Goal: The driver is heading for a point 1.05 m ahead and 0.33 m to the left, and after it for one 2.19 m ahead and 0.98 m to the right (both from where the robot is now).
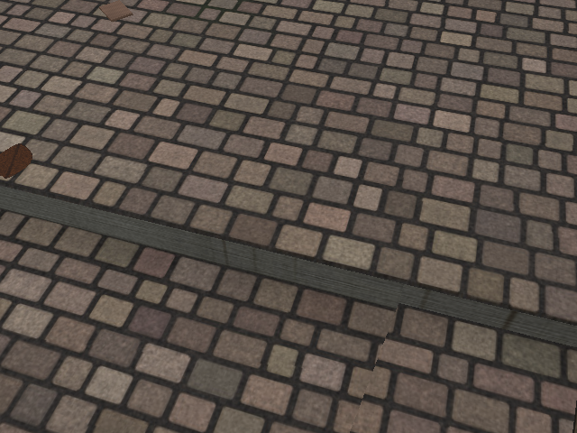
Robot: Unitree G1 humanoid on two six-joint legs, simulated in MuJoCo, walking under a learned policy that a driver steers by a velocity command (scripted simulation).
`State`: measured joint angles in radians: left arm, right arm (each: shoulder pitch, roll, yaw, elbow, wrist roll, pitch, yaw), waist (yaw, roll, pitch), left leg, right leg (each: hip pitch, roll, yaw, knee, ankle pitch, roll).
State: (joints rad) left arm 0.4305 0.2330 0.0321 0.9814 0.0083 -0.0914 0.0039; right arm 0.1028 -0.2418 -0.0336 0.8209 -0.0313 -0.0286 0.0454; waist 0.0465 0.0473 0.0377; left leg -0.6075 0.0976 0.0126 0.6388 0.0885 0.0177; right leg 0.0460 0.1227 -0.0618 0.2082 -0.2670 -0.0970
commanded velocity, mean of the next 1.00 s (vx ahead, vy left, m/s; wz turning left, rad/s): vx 0.50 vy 0.00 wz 0.08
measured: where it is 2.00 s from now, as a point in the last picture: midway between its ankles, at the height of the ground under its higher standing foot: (226, 195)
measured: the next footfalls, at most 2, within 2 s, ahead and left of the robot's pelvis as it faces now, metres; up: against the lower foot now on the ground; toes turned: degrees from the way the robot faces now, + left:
left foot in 0.18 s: +0.27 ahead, +0.12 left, -0.03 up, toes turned +2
right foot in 0.64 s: +0.58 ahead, -0.06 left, -0.03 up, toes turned -6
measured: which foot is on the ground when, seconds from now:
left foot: up 0.00-0.16, down 0.18-0.70, up 0.72-1.00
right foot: down 0.00-0.18, up 0.20-0.62, down 0.64-1.00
